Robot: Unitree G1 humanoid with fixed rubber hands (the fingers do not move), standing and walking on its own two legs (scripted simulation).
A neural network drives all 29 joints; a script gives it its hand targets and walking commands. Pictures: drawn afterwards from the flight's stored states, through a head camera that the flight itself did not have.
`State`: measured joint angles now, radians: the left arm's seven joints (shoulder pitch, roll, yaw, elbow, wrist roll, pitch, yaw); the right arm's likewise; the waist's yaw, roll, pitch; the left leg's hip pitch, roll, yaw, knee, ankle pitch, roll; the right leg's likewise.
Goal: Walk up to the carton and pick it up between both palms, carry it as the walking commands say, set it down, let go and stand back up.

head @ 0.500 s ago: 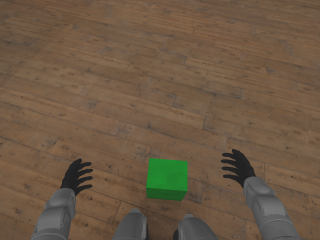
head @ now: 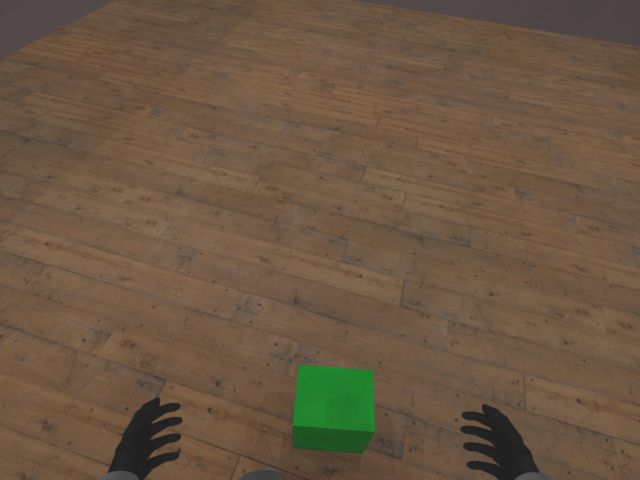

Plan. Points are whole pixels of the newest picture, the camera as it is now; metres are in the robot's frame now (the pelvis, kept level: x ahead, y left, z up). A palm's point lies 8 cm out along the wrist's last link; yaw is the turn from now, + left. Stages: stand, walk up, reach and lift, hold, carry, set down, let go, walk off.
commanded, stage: let go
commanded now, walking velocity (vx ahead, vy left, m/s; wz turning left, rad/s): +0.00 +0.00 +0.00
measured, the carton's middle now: (331, 410) +0.39 -0.06 -0.64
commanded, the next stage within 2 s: stand in 0.18 s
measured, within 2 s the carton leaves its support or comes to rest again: neither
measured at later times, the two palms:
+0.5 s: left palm (135, 452) +0.19 +0.24 -0.08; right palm (532, 368) +0.26 -0.29 -0.04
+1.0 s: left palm (175, 429) +0.21 +0.19 -0.07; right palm (559, 371) +0.27 -0.36 -0.09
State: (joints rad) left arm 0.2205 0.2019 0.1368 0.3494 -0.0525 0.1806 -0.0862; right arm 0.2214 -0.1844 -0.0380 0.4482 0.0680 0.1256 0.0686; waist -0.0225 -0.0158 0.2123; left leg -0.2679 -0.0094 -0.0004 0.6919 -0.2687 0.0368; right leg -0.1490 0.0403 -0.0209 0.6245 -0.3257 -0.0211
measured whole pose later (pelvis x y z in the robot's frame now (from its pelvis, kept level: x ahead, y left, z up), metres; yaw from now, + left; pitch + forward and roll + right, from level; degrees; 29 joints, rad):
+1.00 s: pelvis +0.13 -0.09 +0.00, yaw -1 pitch +2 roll +5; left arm 0.31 0.26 0.14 0.70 -0.04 0.03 0.03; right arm 0.22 -0.30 -0.04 0.60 0.07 0.02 -0.01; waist 0.01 -0.01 -0.07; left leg -0.28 -0.01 0.01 0.68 -0.34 0.01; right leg -0.15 0.05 -0.02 0.64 -0.51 -0.10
